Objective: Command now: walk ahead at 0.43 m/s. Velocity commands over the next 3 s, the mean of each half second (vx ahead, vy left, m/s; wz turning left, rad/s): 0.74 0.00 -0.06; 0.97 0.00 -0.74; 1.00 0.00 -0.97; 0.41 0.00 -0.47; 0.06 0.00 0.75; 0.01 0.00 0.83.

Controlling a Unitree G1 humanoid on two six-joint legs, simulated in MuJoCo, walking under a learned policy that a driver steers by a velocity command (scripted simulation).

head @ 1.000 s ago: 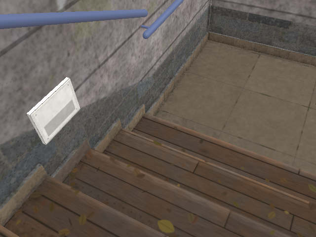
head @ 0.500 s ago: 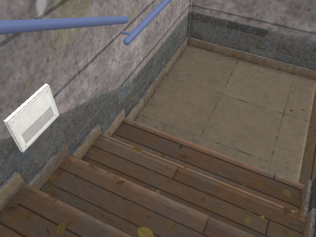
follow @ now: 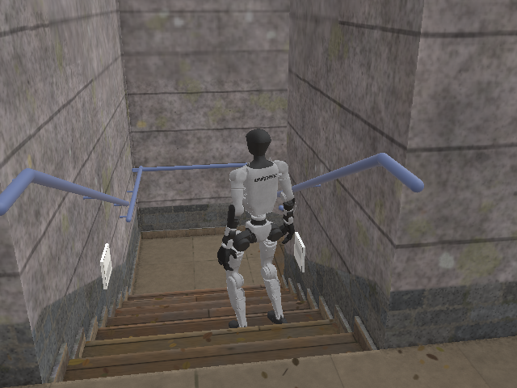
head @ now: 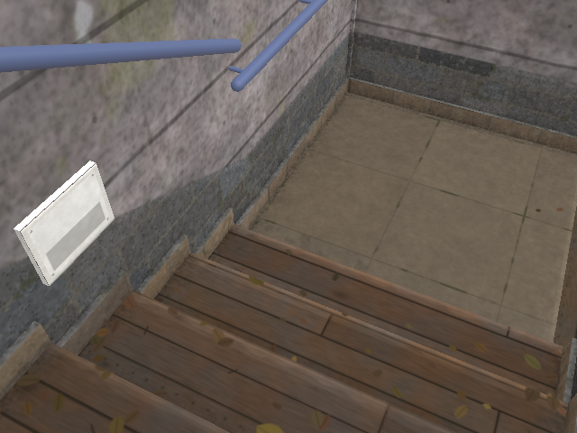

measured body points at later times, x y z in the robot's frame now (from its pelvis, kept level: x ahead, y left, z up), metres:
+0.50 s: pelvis +0.26 +0.09 -0.12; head +0.28 +0.11 +0.33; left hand +0.13 +0.33 -0.26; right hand +0.51 -0.15 -0.20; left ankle +0.38 +0.21 -0.86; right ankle -0.05 -0.11 -0.69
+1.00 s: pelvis +0.66 +0.07 -0.33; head +0.66 +0.06 +0.12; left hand +0.90 +0.26 -0.43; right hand +0.52 -0.12 -0.48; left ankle +0.48 +0.24 -0.75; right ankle +0.71 +0.05 -1.04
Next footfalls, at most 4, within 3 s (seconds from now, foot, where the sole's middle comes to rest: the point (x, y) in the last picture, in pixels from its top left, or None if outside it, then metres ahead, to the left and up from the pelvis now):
0.50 left None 0.41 0.23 -0.92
0.94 right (286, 403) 0.75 0.03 -1.08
1.40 left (294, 318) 1.14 0.01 -1.23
1.80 right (371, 329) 1.19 -0.30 -1.39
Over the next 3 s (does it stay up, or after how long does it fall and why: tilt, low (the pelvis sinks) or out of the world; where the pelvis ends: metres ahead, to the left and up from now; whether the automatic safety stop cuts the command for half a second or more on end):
stays up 1.42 -0.30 -0.65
